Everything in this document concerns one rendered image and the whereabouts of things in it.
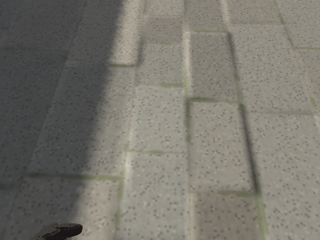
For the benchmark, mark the robot left hand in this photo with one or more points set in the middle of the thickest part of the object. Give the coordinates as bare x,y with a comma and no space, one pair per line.
57,231

